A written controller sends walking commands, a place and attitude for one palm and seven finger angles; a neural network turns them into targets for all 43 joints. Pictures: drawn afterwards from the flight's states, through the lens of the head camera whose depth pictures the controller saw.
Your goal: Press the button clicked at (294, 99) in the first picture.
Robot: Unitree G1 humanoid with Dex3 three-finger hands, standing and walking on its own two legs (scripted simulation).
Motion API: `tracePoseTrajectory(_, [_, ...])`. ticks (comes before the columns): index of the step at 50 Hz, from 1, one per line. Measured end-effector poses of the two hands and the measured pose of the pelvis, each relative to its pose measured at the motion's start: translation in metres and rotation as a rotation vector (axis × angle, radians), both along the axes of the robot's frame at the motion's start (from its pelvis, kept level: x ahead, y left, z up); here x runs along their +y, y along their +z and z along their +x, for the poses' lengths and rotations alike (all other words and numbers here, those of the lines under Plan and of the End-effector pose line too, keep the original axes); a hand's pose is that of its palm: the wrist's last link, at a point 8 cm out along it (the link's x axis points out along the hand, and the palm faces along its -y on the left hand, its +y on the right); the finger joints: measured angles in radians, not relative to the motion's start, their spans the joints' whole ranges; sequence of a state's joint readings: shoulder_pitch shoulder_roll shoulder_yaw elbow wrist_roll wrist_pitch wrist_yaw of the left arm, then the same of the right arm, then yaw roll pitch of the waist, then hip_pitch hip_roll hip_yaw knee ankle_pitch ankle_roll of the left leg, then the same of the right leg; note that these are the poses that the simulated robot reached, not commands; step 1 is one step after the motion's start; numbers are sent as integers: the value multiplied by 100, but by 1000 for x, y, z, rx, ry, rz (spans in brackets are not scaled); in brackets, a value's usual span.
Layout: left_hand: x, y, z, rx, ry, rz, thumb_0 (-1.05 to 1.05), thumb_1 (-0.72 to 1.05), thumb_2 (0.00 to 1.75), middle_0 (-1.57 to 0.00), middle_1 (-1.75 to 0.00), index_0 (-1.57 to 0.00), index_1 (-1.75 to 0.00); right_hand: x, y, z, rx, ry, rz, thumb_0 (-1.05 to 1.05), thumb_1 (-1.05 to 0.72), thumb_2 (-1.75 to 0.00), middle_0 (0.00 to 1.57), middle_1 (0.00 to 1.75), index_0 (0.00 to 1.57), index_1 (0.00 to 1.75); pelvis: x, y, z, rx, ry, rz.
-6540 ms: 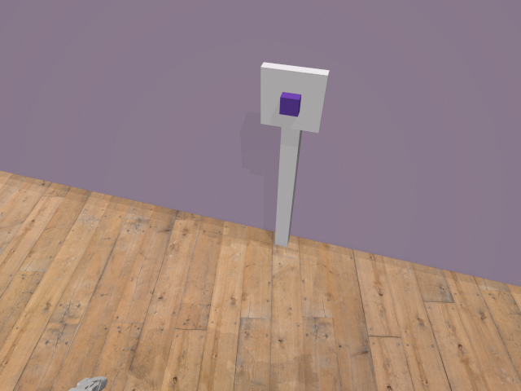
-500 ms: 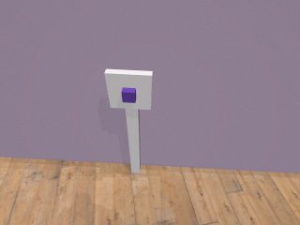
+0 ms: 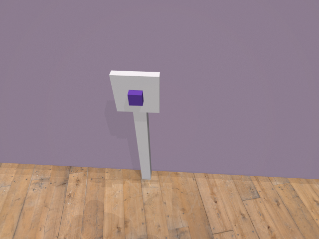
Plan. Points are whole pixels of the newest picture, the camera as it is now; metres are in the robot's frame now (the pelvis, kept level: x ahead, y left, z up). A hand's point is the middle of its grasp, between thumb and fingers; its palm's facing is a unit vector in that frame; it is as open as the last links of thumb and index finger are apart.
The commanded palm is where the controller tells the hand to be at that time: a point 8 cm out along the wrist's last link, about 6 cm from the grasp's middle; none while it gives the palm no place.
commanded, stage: shuffle to correct the standing spot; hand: left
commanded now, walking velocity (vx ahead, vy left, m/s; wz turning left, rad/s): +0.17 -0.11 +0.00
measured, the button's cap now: (135, 97) +0.60 +0.13 +0.00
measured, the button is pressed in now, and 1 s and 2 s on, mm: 0 0 0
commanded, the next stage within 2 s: come to a stop and stand still in 0.50 s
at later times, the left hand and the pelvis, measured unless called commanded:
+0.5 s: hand out of the picture +0.10 +0.13 -0.18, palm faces +0.04 -0.97 -0.24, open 7.3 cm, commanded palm none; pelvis +0.08 -0.06 -0.01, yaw +0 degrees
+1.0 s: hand out of the picture +0.15 +0.10 -0.18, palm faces +0.03 -0.98 -0.18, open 7.3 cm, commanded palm none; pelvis +0.15 -0.06 +0.00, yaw -2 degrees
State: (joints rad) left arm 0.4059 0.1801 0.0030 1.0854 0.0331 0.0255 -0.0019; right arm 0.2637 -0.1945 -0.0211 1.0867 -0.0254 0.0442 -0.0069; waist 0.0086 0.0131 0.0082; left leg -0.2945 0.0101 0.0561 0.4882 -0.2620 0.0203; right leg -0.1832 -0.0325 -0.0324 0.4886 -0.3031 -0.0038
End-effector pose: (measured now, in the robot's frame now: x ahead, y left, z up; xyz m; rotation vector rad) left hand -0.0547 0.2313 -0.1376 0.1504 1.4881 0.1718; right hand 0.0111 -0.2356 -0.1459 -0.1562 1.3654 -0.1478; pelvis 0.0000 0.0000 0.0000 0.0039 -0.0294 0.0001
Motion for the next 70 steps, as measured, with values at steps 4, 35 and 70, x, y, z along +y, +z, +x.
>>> tracePoseTrajectory(4, [-26, -5, -20, 45, 61, -33, 0, 91, 90, -20, -30, -20, -30, -2, -3, -5, 38, -3, 8, 0, -91, -90, 20, 30, 20, 30, -8, -3, 8, 3, 12, -11])
tracePoseTrajectory(35, [-100, -11, 160, -97, 37, -60, 1, 92, 90, -20, -30, -20, -30, -65, 5, 152, -58, -15, -13, 1, -92, -90, 19, 30, 20, 30, -69, -1, 135, 32, 15, -33])
tracePoseTrajectory(70, [-118, 7, 170, -170, -15, 3, 1, 91, 90, -20, -30, -20, -30, -115, 2, 102, 8, -48, 2, 0, -91, -90, 19, 30, 20, 30, -104, 4, 112, 14, -14, 15])
